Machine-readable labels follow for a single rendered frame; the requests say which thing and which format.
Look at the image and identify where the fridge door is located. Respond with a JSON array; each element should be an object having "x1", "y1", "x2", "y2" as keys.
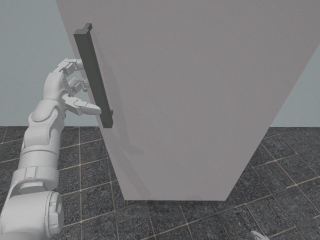
[{"x1": 55, "y1": 0, "x2": 320, "y2": 201}]

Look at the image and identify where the robot left forearm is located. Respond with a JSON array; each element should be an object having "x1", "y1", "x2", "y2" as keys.
[{"x1": 0, "y1": 99, "x2": 66, "y2": 234}]

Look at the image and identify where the handle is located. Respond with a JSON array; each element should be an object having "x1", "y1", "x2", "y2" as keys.
[{"x1": 73, "y1": 23, "x2": 113, "y2": 128}]

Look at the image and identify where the left robot hand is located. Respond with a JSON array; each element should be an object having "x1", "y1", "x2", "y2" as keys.
[{"x1": 42, "y1": 58, "x2": 102, "y2": 116}]

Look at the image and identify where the right robot hand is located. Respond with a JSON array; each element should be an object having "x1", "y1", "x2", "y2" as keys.
[{"x1": 250, "y1": 230, "x2": 269, "y2": 240}]

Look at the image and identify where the robot left upper arm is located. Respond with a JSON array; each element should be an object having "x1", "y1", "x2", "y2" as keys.
[{"x1": 0, "y1": 190, "x2": 64, "y2": 240}]

